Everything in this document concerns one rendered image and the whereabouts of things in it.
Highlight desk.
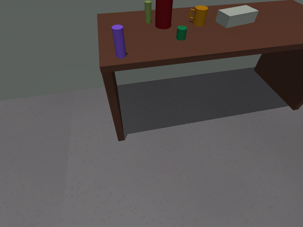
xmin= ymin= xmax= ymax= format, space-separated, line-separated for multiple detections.
xmin=97 ymin=0 xmax=303 ymax=141

